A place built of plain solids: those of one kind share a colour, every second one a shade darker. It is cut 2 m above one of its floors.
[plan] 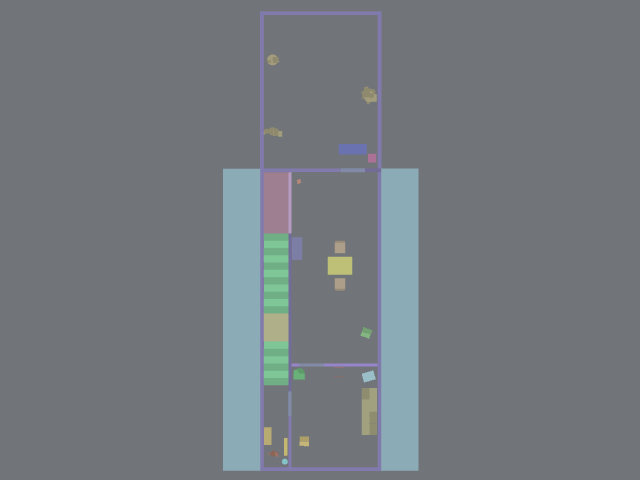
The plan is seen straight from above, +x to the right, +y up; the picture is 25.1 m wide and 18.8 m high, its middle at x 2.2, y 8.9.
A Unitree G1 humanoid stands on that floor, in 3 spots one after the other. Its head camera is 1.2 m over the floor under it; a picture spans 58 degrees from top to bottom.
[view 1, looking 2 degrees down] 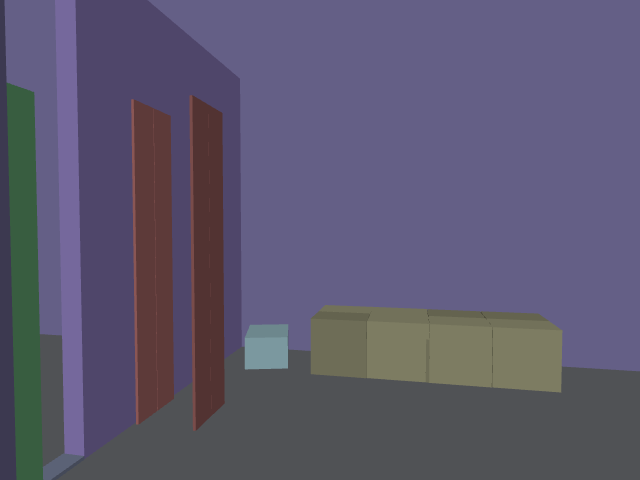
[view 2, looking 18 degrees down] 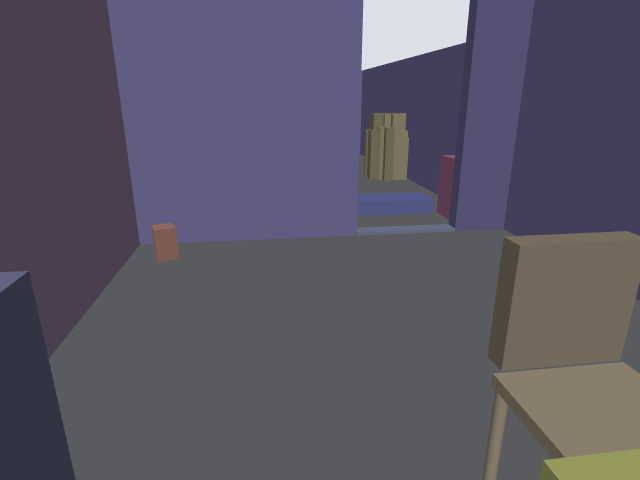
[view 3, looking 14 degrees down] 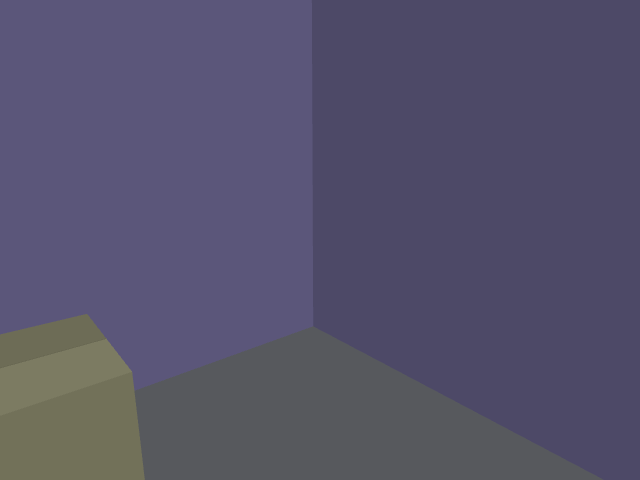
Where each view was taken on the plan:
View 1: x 0.48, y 2.31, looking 12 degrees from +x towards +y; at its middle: wall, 4.07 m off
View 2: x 2.13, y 7.81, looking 82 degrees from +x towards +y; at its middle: ground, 3.88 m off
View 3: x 2.48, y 1.60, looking -40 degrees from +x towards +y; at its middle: wall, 2.57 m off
